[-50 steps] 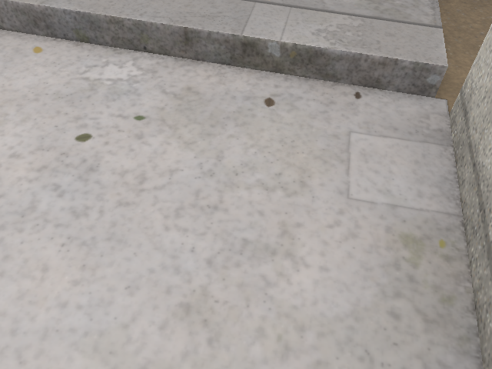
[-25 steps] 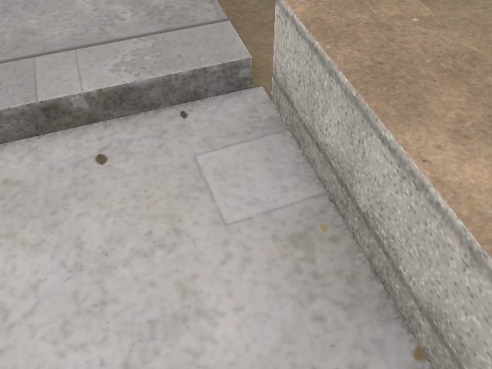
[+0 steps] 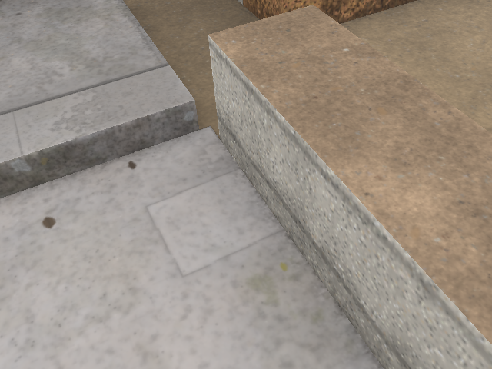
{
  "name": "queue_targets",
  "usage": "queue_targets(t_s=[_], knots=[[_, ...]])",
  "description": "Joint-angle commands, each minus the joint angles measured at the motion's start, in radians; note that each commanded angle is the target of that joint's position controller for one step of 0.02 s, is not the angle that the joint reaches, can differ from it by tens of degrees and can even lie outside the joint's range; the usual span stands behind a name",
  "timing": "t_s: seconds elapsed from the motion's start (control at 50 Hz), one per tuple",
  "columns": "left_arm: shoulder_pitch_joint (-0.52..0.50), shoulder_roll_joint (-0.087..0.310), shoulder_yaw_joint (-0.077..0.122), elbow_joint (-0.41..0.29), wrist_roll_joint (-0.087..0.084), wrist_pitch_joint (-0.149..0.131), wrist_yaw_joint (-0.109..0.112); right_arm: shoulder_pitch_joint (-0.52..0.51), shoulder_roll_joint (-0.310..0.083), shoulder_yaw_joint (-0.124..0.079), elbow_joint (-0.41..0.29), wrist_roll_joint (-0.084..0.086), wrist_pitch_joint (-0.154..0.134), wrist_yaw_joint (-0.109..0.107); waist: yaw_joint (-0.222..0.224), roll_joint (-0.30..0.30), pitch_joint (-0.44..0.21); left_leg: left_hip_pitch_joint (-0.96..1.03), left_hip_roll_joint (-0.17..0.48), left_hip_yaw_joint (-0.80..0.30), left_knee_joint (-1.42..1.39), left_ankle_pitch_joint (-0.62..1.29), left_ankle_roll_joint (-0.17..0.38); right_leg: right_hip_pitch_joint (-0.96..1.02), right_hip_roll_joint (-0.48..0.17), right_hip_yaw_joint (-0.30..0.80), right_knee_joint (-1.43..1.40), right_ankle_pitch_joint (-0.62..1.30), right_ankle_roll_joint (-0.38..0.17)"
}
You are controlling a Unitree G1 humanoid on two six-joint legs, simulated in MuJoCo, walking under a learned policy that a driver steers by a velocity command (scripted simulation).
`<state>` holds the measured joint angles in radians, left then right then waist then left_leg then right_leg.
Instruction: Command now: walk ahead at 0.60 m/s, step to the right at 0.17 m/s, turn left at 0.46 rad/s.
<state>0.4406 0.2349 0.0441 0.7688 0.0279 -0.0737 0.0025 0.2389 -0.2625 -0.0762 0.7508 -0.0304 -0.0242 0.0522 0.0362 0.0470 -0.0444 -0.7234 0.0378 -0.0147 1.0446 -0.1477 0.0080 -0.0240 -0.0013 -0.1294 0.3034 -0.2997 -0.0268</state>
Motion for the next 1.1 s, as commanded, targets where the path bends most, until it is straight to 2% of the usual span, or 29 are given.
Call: queue_targets(t_s=[0.02,0.04,0.06,0.08,0.14,0.16,0.18,0.2,0.22,0.24,0.28,0.32,0.36,0.42,0.5,0.52,0.54,0.56,0.58,0.64,0.7,0.72,0.76,0.84,0.9,0.92,0.94,1.0,1.1], knots=[[-0.093,0.057,0.009,-0.049,0.017,-0.029,-0.007,-0.098,-0.06,-0.015,-0.076,0.008,0.009,0.002,-0.023,-0.147,0.177,0.04,0.023,0.073,-0.061,0.106,0.007,-0.178,-0.144,-0.026,-0.253,0.128,-0.101],[-0.152,0.015,-0.031,-0.013,0.079,-0.022,-0.003,-0.07,0.043,0.032,-0.121,-0.022,-0.048,0.065,-0.125,-0.098,0.086,0.076,-0.002,0.018,-0.06,0.057,0.047,-0.177,-0.271,0.059,-0.179,0.113,-0.185],[-0.205,0.107,-0.003,-0.01,0.061,0.01,-0.001,-0.065,0.049,0.038,-0.135,-0.016,-0.083,0.079,-0.158,-0.094,0.101,0.104,0.01,0.015,-0.153,-0.059,0.069,-0.163,-0.247,0.0,-0.117,0.212,-0.196],[-0.143,0.186,0.035,-0.069,0.009,0.028,0.009,-0.025,-0.09,-0.014,-0.071,0.069,-0.04,0.0,-0.037,-0.142,0.152,0.173,-0.063,0.143,-0.246,0.103,0.07,-0.13,-0.121,-0.136,-0.019,0.434,-0.123],[-0.077,0.186,0.028,-0.058,-0.012,0.078,0.015,0.173,-0.148,-0.044,-0.064,0.047,-0.022,-0.079,-0.128,-0.208,0.011,0.552,-0.149,0.199,-0.339,0.119,0.104,-0.178,-0.12,-0.124,0.32,0.778,-0.062],[-0.151,0.164,0.014,-0.107,0.016,0.102,0.009,0.44,-0.173,-0.069,-0.007,0.053,-0.012,-0.104,-0.268,-0.168,-0.04,0.798,-0.087,0.074,-0.439,0.127,0.106,-0.318,-0.069,-0.126,0.612,0.548,-0.026],[-0.185,0.009,-0.023,-0.148,0.06,0.099,0.01,0.468,-0.257,-0.075,0.029,0.046,-0.012,-0.114,-0.212,0.148,0.035,0.941,0.028,-0.172,-0.407,0.287,0.091,-0.673,0.07,-0.043,1.027,-0.262,0.041],[0.082,-0.03,-0.032,-0.141,0.027,0.07,-0.021,0.296,-0.299,-0.047,-0.101,0.023,-0.022,-0.119,-0.031,0.279,-0.196,0.942,0.261,-0.767,-0.524,0.352,0.276,-0.734,0.133,0.197,1.451,-0.369,0.094],[0.091,0.083,-0.011,-0.152,-0.023,0.051,-0.041,0.217,-0.299,-0.049,-0.164,-0.001,-0.028,-0.115,-0.052,0.201,-0.306,0.903,0.32,-1.091,-0.865,-0.313,0.366,-0.786,0.113,0.344,1.525,-0.208,0.095],[-0.052,0.16,0.008,-0.198,-0.046,0.04,-0.028,0.139,-0.26,-0.042,-0.174,0.01,-0.034,-0.12,-0.035,0.055,-0.091,0.747,0.287,-1.023,-0.926,-0.681,0.291,-0.892,0.078,0.304,1.494,-0.091,0.071],[-0.155,0.173,0.011,-0.256,0.014,0.071,-0.013,0.051,-0.199,-0.011,-0.181,0.015,-0.036,-0.13,0.016,-0.117,0.008,0.472,0.21,-0.764,-0.83,-0.508,0.2,-0.817,0.031,0.299,1.394,0.048,0.057],[-0.184,0.134,0.002,-0.277,-0.016,0.046,-0.005,-0.107,-0.162,-0.005,-0.201,0.046,-0.018,-0.125,0.07,0.122,0.085,0.226,0.001,-0.37,-0.791,-0.183,0.224,-0.641,-0.018,0.286,1.124,0.004,0.059],[-0.225,0.138,0.002,-0.256,0.003,-0.008,0.005,-0.15,-0.138,-0.001,-0.173,0.05,0.028,-0.138,0.085,0.075,0.037,0.047,-0.177,-0.105,-0.669,0.21,0.197,-0.325,0.064,0.123,0.634,0.128,0.09],[-0.216,0.064,-0.01,-0.226,-0.033,0.006,0.028,-0.056,-0.21,-0.037,-0.181,0.04,0.051,-0.105,0.004,0.095,-0.084,0.252,-0.068,-0.311,-0.672,0.174,0.226,-0.294,0.096,0.174,0.432,0.115,0.16],[-0.213,0.145,0.041,-0.182,-0.041,0.027,0.03,-0.057,-0.15,-0.038,-0.22,0.063,0.059,-0.096,-0.023,0.096,-0.024,0.275,-0.054,-0.506,-0.558,-0.275,0.136,-0.207,0.032,0.236,0.13,0.17,0.117],[-0.144,0.177,0.019,-0.18,0.007,0.044,0.042,0.015,-0.143,-0.032,-0.218,-0.012,0.064,-0.056,-0.05,-0.014,-0.034,0.205,-0.115,-0.416,-0.422,-0.402,0.079,-0.119,-0.119,0.345,0.055,-0.163,0.042],[-0.171,0.264,0.039,-0.206,0.025,0.053,0.046,-0.008,-0.086,-0.023,-0.266,0.001,0.063,-0.043,-0.055,-0.304,-0.017,0.05,-0.281,-0.161,-0.179,-0.502,0.023,-0.085,-0.352,0.676,-0.103,-0.358,-0.07],[-0.248,0.241,0.039,-0.215,0.023,0.066,0.043,-0.019,-0.138,-0.031,-0.264,-0.026,0.052,-0.034,-0.066,-0.395,0.038,0.001,-0.205,-0.058,0.025,-0.45,-0.004,-0.175,-0.389,0.728,-0.133,-0.166,-0.167],[-0.321,0.197,0.057,-0.239,0.015,0.039,0.055,-0.012,-0.176,-0.051,-0.231,0.087,0.049,-0.056,-0.078,-0.299,0.015,-0.035,-0.106,-0.144,0.155,-0.336,-0.031,-0.157,-0.381,0.707,-0.066,-0.032,-0.166],[-0.376,0.148,0.045,-0.222,-0.032,0.055,0.08,0.02,-0.148,-0.041,-0.213,0.049,0.067,-0.063,-0.084,-0.208,0.0,0.057,-0.06,-0.011,0.32,-0.212,-0.085,-0.221,-0.224,0.332,-0.017,0.145,-0.107],[-0.293,0.174,0.06,-0.173,-0.016,0.072,0.091,-0.113,-0.104,-0.017,-0.269,0.055,0.069,-0.055,-0.014,-0.213,0.004,0.047,-0.013,0.044,0.146,-0.171,-0.09,-0.146,-0.221,0.229,-0.005,0.234,-0.141],[-0.227,0.226,0.066,-0.184,-0.004,0.054,0.035,-0.098,-0.14,-0.006,-0.269,-0.024,0.094,0.01,-0.003,-0.225,-0.188,0.111,-0.034,0.046,0.137,-0.168,-0.02,-0.133,-0.324,0.36,-0.07,-0.4,-0.071],[-0.329,0.246,0.073,-0.205,-0.017,0.04,0.021,-0.105,-0.158,-0.016,-0.268,0.027,0.116,0.058,-0.037,-0.28,-0.092,0.202,-0.024,0.061,0.026,-0.147,0.007,-0.261,-0.333,0.274,-0.151,-0.375,0.0],[-0.3,0.259,0.081,-0.173,0.003,0.036,0.028,-0.051,-0.134,0.0,-0.232,0.025,0.09,0.049,-0.046,-0.27,-0.002,0.429,-0.023,0.166,-0.351,-0.327,0.068,-0.266,-0.313,0.066,-0.108,-0.254,0.009],[-0.369,0.156,0.054,-0.186,0.018,0.073,0.03,0.234,-0.132,-0.008,-0.074,0.012,0.053,0.028,-0.187,0.083,0.082,0.746,-0.063,0.087,-0.552,-0.298,0.122,-0.558,-0.165,-0.113,0.501,-0.227,0.031],[-0.432,0.008,0.001,-0.229,0.02,0.072,0.02,0.268,-0.154,0.008,-0.088,0.016,0.034,0.028,-0.192,0.243,0.149,0.747,0.091,-0.243,-0.517,-0.417,0.165,-0.91,-0.089,-0.054,0.888,-0.311,0.032],[-0.558,0.037,0.0,-0.356,0.027,0.049,0.012,0.259,-0.286,-0.028,-0.132,0.019,0.027,0.001,-0.215,0.363,0.103,0.806,0.233,-0.641,-0.787,-0.474,0.258,-1.131,-0.035,0.101,0.925,-0.256,0.048],[-0.526,0.149,0.018,-0.287,0.031,0.005,-0.015,0.191,-0.232,-0.016,-0.139,-0.018,-0.005,-0.038,-0.145,0.013,0.088,0.804,0.248,-0.529,-0.819,-0.47,0.258,-1.128,-0.143,0.158,0.909,0.069,0.048],[-0.493,0.126,0.004,-0.217,-0.016,0.048,-0.054,0.236,-0.163,0.009,-0.052,-0.002,-0.057,-0.03,-0.11,-0.013,0.175,0.733,0.136,-0.162,-0.944,-0.104,0.167,-0.959,-0.097,0.132,0.718,0.24,0.013]])
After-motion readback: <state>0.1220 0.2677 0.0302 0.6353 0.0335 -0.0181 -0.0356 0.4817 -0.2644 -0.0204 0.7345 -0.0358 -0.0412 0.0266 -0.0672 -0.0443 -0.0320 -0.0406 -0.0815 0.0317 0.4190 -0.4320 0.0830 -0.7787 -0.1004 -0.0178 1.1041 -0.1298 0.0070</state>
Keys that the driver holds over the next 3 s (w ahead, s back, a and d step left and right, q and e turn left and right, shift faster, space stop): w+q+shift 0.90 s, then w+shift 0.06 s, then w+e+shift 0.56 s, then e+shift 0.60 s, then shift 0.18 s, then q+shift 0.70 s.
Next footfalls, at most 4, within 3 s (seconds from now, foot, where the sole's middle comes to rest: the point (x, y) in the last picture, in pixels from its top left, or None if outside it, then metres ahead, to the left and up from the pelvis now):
0.18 left None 0.24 0.08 -0.78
0.52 right None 0.38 -0.10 -0.78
0.90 left None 0.12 0.03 -0.78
1.34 right None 0.48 0.33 -0.78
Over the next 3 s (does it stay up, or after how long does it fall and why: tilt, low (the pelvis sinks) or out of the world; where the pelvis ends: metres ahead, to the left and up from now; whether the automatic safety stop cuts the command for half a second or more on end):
stays up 0.71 0.53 0.00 its command is cut before an obstacle from the start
